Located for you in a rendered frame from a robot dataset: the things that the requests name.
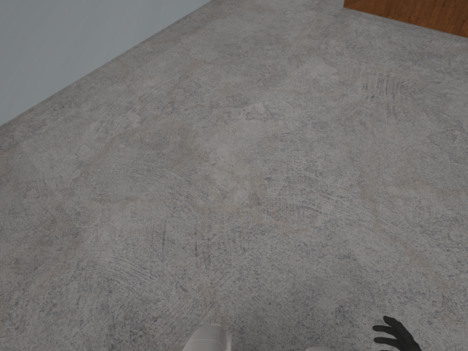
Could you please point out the pedestal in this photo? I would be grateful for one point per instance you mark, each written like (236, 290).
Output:
(449, 16)

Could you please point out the robot left thigh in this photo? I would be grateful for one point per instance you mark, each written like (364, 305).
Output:
(209, 338)

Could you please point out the right robot hand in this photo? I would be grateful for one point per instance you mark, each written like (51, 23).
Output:
(404, 341)

